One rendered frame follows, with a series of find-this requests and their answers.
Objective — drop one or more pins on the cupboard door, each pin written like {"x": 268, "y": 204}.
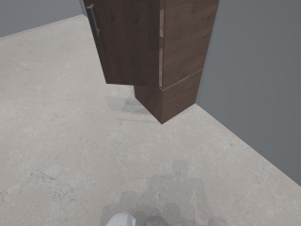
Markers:
{"x": 128, "y": 44}

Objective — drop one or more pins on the robot left thigh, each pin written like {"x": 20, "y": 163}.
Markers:
{"x": 122, "y": 219}

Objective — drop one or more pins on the handle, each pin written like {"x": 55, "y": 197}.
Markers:
{"x": 90, "y": 13}

